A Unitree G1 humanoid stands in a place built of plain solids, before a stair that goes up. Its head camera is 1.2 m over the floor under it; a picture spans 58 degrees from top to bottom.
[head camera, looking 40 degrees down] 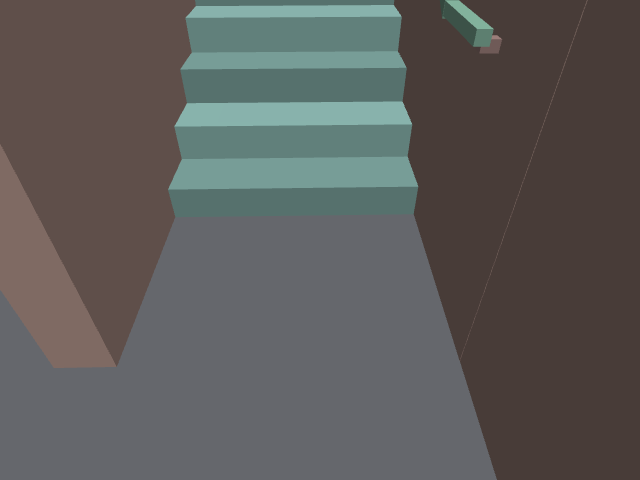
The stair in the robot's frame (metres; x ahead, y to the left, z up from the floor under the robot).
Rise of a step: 0.17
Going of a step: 0.27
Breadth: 1.10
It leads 1 degrees to the left of straight ahead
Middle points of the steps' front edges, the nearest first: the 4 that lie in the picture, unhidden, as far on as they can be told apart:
1.60 0.12 0.15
1.87 0.12 0.32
2.15 0.13 0.49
2.41 0.13 0.65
